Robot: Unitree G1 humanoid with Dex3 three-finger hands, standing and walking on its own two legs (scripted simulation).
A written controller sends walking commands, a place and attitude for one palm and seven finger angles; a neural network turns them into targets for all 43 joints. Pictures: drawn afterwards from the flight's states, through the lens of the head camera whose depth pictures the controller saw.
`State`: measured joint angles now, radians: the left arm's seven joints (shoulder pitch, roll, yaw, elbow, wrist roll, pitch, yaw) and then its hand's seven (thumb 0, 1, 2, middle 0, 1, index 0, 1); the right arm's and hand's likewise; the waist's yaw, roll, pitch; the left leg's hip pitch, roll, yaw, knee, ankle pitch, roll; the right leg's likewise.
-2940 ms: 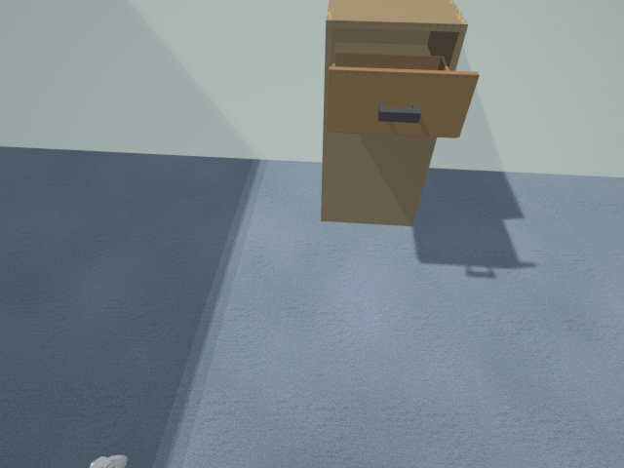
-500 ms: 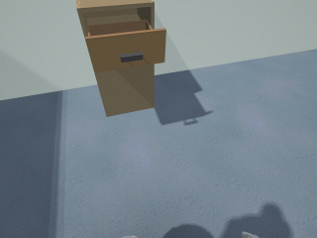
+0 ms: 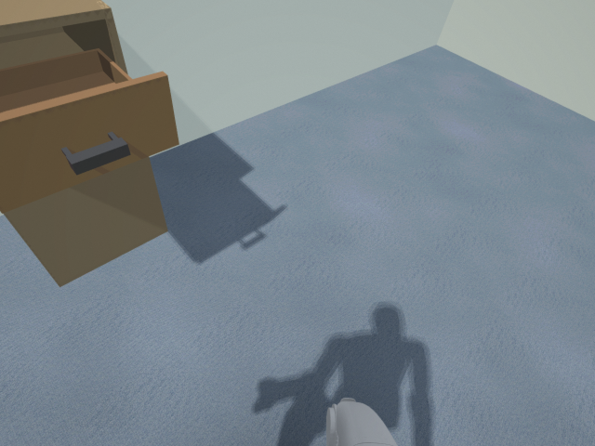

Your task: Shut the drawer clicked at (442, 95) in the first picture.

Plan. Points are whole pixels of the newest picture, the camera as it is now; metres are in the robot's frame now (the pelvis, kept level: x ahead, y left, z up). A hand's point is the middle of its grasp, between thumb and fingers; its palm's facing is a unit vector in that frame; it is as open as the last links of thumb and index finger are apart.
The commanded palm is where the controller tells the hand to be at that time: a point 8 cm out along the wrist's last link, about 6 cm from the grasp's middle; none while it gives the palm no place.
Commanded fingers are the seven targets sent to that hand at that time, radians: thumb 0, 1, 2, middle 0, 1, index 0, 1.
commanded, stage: walk to a spot facing it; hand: left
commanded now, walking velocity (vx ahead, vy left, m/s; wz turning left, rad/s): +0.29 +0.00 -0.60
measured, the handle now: (94, 149) +0.62 +0.43 -0.02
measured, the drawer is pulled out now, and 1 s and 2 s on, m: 0.30 0.30 0.30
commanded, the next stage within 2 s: none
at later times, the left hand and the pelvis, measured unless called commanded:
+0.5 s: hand (180, 351) +0.29 +0.20 -0.16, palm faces -0.23 -0.94 -0.26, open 7.3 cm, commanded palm none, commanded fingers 0.00 0.90 0.90 -0.20 -0.30 -0.20 -0.30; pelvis +0.21 +0.00 +0.00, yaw -18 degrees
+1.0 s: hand (228, 242) +0.53 +0.15 -0.16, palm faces -0.51 -0.83 -0.23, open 7.4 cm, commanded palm none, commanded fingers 0.00 0.90 0.90 -0.20 -0.30 -0.20 -0.30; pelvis +0.34 +0.03 +0.00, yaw -37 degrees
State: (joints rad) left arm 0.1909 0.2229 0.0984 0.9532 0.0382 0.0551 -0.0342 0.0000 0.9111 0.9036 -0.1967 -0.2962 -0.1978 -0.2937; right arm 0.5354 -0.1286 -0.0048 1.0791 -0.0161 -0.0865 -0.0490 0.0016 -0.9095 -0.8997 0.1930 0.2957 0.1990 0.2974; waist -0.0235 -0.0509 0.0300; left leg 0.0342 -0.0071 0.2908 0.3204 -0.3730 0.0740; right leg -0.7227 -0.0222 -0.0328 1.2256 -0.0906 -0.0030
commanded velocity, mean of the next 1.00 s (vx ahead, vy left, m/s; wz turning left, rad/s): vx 0.13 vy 0.00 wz -0.60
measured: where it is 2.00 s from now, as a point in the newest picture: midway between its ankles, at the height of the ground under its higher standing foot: (261, 409)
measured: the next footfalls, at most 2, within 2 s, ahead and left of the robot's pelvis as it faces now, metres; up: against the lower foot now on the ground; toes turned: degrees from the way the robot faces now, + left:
right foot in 0.22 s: +0.18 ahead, -0.05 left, +0.00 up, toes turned -16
left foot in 0.66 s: +0.47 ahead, +0.11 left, +0.00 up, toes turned -17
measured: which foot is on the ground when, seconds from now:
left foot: down 0.00-0.22, up 0.24-0.64, down 0.66-1.00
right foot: up 0.00-0.20, down 0.22-0.68, up 0.70-1.00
